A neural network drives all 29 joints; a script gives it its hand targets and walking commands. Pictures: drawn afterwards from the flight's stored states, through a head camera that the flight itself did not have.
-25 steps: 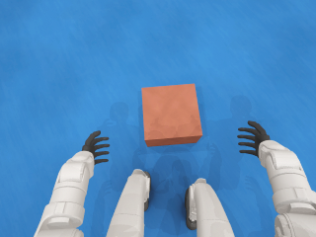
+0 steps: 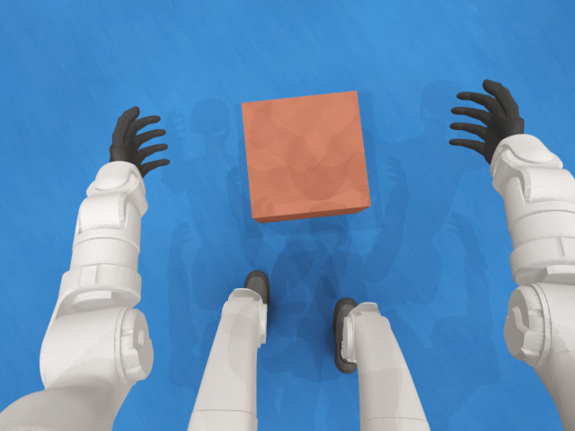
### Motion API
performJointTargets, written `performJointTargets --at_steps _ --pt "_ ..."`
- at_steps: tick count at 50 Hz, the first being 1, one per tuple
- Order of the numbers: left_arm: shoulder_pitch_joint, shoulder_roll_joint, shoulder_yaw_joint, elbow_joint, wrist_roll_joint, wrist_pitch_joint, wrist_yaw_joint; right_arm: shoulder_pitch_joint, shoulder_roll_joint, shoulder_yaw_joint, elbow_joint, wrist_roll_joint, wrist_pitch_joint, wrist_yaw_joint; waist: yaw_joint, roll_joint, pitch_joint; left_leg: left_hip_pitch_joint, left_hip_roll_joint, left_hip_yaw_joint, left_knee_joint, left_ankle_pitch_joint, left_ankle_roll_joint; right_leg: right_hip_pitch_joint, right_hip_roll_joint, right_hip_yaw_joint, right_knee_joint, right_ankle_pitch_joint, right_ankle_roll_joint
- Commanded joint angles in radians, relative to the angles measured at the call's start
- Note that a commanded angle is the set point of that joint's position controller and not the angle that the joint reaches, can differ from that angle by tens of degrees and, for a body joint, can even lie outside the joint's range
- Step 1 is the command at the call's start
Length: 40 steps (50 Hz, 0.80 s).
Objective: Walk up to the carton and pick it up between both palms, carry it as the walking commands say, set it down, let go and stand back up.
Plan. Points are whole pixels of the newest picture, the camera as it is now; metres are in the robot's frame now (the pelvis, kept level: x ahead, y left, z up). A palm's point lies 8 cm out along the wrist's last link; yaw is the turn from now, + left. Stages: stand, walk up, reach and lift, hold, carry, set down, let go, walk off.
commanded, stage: reach and lift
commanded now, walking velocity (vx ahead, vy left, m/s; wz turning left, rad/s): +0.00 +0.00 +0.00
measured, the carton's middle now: (304, 162) +0.55 +0.02 -0.58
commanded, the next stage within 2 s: none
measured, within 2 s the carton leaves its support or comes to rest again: neither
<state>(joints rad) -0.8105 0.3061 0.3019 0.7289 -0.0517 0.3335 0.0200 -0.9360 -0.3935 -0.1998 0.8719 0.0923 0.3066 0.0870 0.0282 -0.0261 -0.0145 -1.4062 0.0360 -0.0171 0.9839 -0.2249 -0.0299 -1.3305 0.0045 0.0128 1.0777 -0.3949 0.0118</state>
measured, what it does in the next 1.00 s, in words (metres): lowers itself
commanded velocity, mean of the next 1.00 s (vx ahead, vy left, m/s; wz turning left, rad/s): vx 0.00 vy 0.00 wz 0.00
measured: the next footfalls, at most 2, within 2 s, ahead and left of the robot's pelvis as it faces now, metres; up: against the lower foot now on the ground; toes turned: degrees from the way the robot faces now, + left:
none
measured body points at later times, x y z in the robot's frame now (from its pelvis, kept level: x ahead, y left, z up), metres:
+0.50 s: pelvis -0.02 +0.00 -0.03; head +0.32 +0.00 +0.26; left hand +0.53 +0.28 -0.13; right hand +0.57 -0.22 -0.12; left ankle +0.10 +0.14 -0.64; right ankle +0.04 -0.13 -0.64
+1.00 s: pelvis -0.06 +0.00 -0.14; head +0.35 +0.01 +0.04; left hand +0.51 +0.29 -0.31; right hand +0.56 -0.22 -0.31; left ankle +0.10 +0.14 -0.64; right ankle +0.04 -0.13 -0.64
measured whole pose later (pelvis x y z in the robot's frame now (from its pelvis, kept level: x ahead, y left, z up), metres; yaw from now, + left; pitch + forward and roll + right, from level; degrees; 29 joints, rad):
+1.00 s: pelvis -0.06 +0.00 -0.14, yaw -1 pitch +37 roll +0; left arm -1.48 0.53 0.37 0.74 -0.13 0.30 0.02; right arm -1.59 -0.62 -0.19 0.83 0.16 0.31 0.04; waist 0.06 -0.01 0.55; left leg -1.87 0.04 -0.03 1.56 -0.33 -0.03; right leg -1.79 0.02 0.02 1.67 -0.53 0.02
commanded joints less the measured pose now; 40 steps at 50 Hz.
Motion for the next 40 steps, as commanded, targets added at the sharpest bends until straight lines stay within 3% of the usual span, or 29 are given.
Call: performJointTargets --at_steps 1,5,7,9,13,14,19,22,24,26,28,32,34,35,36,39,40 --pt "-0.253 0.134 0.038 -0.083 0.003 -0.093 -0.025 -0.273 -0.188 -0.055 -0.085 -0.003 -0.089 0.002 0.006 0.024 -0.989 0.724 -0.067 0.035 0.074 0.602 -0.01 0.104 0.058 -0.044 -0.08 0.445 0.007" --pt "-0.352 0.175 0.085 -0.038 0.002 -0.116 -0.043 -0.362 -0.205 -0.068 -0.082 -0.011 -0.109 0.001 0.004 -0.012 -1.081 0.658 -0.062 0.041 0.101 0.623 -0.004 0.115 0.056 -0.039 -0.05 0.472 0.018" --pt "-0.394 0.212 0.107 -0.043 0.014 -0.119 -0.045 -0.413 -0.226 -0.079 -0.09 -0.013 -0.11 0.001 0.022 0.006 -1.132 0.683 -0.061 0.046 0.104 0.626 -0.005 0.107 0.058 -0.045 -0.049 0.451 0.023" --pt "-0.475 0.246 0.125 -0.065 0.009 -0.12 -0.048 -0.481 -0.24 -0.074 -0.104 -0.017 -0.104 0.001 0.035 -0.011 -1.205 0.691 -0.062 0.061 0.109 0.599 -0.006 0.152 0.061 -0.048 -0.046 0.439 0.027" --pt "-0.622 0.311 0.147 -0.086 0.005 -0.107 -0.054 -0.663 -0.287 -0.061 -0.17 -0.016 -0.077 -0.007 0.064 -0.016 -1.28 0.642 -0.069 0.109 0.098 0.484 0.002 0.246 0.057 -0.047 -0.039 0.4 0.036" --pt "-0.641 0.316 0.153 -0.066 0.005 -0.099 -0.056 -0.695 -0.292 -0.059 -0.166 -0.019 -0.066 -0.006 0.067 -0.043 -1.256 0.618 -0.068 0.114 0.089 0.442 0.006 0.248 0.058 -0.051 -0.047 0.371 0.04" --pt "-0.744 0.318 0.158 0.013 0.002 -0.075 -0.061 -0.792 -0.301 -0.063 -0.092 -0.03 -0.03 -0.002 0.064 -0.065 -1.204 0.573 -0.062 0.124 0.075 0.282 0.009 0.245 0.056 -0.063 -0.052 0.224 0.046" --pt "-0.714 0.294 0.151 0.017 0.008 -0.08 -0.066 -0.745 -0.309 -0.092 -0.046 -0.066 -0.034 0.0 0.035 -0.059 -1.207 0.586 -0.063 0.122 0.093 0.336 0.001 0.241 0.061 -0.079 -0.03 0.291 0.046" --pt "-0.685 0.274 0.165 0.044 0.028 -0.088 -0.068 -0.707 -0.292 -0.109 -0.008 -0.076 -0.045 0.008 0.04 -0.036 -1.157 0.607 -0.057 0.111 0.111 0.373 -0.001 0.153 0.06 -0.081 -0.023 0.286 0.044" --pt "-0.647 0.228 0.16 0.045 0.043 -0.097 -0.068 -0.681 -0.292 -0.141 -0.021 -0.093 -0.065 0.017 0.025 -0.022 -1.132 0.63 -0.05 0.089 0.131 0.436 -0.003 0.076 0.066 -0.087 -0.008 0.315 0.037" --pt "-0.651 0.224 0.169 0.047 0.067 -0.11 -0.065 -0.689 -0.264 -0.136 -0.028 -0.076 -0.079 0.027 0.057 0.009 -1.1 0.648 -0.047 0.078 0.168 0.462 -0.003 -0.047 0.068 -0.087 0.018 0.282 0.036" --pt "-0.622 0.191 0.176 0.079 0.093 -0.132 -0.059 -0.677 -0.247 -0.153 0.038 -0.091 -0.102 0.041 0.064 -0.008 -0.971 0.495 -0.043 0.063 0.242 0.432 -0.009 -0.208 0.072 -0.086 0.104 0.25 0.036" --pt "-0.65 0.194 0.184 0.072 0.101 -0.139 -0.054 -0.699 -0.253 -0.156 0.036 -0.087 -0.111 0.042 0.072 0.013 -0.946 0.448 -0.046 0.064 0.296 0.427 -0.012 -0.297 0.068 -0.083 0.147 0.224 0.033" --pt "-0.667 0.205 0.189 0.05 0.097 -0.137 -0.05 -0.709 -0.271 -0.164 0.032 -0.095 -0.112 0.038 0.056 -0.005 -0.991 0.459 -0.044 0.055 0.324 0.436 -0.014 -0.293 0.072 -0.085 0.175 0.234 0.033" --pt "-0.688 0.226 0.194 0.022 0.09 -0.142 -0.046 -0.729 -0.265 -0.144 0.016 -0.087 -0.117 0.034 0.065 -0.031 -1.023 0.425 -0.049 0.062 0.35 0.431 -0.011 -0.26 0.073 -0.081 0.2 0.248 0.036" --pt "-0.755 0.299 0.195 -0.064 0.072 -0.136 -0.028 -0.774 -0.318 -0.121 -0.039 -0.054 -0.107 0.012 0.081 -0.011 -1.227 0.478 -0.063 0.08 0.439 0.482 -0.007 -0.209 0.074 -0.075 0.281 0.288 0.039" --pt "-0.759 0.315 0.192 -0.044 0.057 -0.132 -0.025 -0.795 -0.327 -0.099 -0.051 -0.036 -0.103 0.004 0.086 -0.017 -1.246 0.459 -0.064 0.085 0.463 0.458 -0.001 -0.208 0.07 -0.071 0.3 0.277 0.042"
